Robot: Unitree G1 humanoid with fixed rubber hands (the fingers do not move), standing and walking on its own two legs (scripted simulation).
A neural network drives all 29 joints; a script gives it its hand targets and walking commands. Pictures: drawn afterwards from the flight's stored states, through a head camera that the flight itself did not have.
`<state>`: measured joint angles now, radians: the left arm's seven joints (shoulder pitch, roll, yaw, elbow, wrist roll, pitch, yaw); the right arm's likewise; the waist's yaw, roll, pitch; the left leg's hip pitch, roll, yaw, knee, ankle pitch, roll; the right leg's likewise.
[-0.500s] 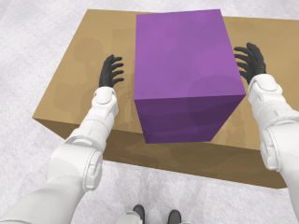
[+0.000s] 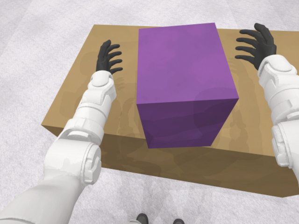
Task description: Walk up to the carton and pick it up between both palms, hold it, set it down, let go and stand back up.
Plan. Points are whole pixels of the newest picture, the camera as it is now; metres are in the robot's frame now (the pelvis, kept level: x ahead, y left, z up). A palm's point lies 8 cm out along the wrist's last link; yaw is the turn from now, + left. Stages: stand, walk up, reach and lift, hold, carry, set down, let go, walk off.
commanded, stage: set down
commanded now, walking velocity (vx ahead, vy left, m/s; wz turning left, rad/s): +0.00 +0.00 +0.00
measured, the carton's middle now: (177, 92) +0.48 +0.01 +0.02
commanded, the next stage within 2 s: none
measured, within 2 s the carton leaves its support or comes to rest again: neither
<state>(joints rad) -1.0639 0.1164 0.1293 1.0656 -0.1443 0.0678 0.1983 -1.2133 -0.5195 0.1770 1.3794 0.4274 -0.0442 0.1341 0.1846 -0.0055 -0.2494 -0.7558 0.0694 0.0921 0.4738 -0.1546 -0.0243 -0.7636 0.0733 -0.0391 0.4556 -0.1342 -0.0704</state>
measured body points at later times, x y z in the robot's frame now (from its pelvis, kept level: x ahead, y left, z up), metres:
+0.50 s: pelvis +0.00 +0.01 +0.02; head +0.07 -0.01 +0.46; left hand +0.44 +0.22 +0.15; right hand +0.50 -0.21 +0.14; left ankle +0.01 +0.14 -0.73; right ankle +0.02 -0.06 -0.73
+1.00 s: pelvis +0.00 +0.01 +0.02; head +0.06 +0.00 +0.46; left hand +0.39 +0.21 +0.10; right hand +0.45 -0.22 +0.09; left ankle +0.01 +0.14 -0.73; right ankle +0.02 -0.06 -0.73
